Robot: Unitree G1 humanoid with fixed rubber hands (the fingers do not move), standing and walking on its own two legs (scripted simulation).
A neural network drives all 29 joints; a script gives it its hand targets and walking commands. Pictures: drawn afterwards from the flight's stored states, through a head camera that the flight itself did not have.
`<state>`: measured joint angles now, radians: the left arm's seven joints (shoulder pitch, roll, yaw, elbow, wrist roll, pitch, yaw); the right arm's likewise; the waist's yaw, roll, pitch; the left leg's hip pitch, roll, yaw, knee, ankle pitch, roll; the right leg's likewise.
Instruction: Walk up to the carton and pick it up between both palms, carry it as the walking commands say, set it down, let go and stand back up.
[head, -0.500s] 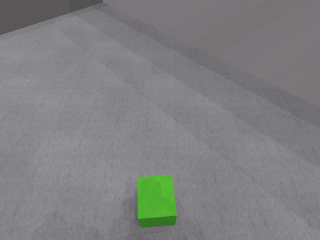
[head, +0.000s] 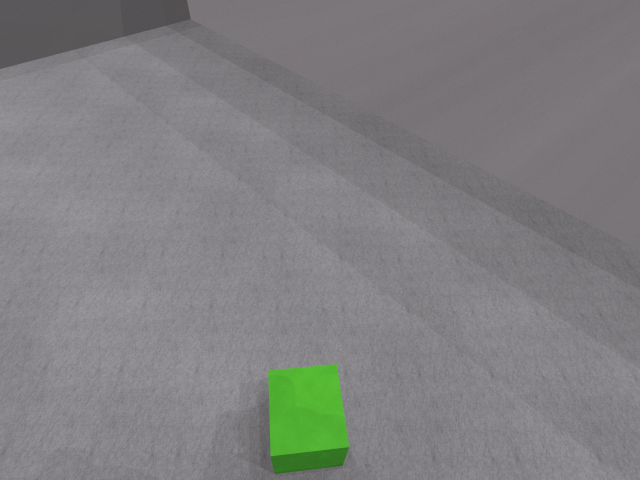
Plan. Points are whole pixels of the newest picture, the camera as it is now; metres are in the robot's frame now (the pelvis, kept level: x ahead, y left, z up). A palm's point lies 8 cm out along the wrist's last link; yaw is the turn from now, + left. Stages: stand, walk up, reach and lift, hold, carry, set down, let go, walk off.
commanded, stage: walk up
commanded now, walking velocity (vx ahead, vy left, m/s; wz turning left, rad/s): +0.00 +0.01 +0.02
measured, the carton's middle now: (305, 418) +0.40 +0.01 -0.68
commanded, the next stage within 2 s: stand in 0.18 s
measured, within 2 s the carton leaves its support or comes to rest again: neither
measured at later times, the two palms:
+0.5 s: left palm out of the picture -0.01 +0.22 -0.15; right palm out of the picture +0.02 -0.24 -0.15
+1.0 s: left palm out of the picture +0.14 +0.22 -0.17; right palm out of the picture +0.14 -0.23 -0.18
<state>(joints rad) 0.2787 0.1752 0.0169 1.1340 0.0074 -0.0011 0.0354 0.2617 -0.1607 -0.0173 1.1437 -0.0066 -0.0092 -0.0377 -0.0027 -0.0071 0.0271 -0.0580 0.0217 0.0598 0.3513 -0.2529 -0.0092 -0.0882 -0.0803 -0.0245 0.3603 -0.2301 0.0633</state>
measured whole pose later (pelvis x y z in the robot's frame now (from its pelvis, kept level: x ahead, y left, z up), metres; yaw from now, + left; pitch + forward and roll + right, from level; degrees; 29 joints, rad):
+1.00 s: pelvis -0.06 -0.02 -0.06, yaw +1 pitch +19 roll +0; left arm -0.05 0.17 0.16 0.47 0.07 0.35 -0.06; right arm 0.00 -0.10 -0.10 0.43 -0.04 0.38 -0.01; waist 0.00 -0.01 0.00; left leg -0.86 0.04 -0.04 0.91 -0.37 -0.05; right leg -0.88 -0.03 0.02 0.90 -0.35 0.03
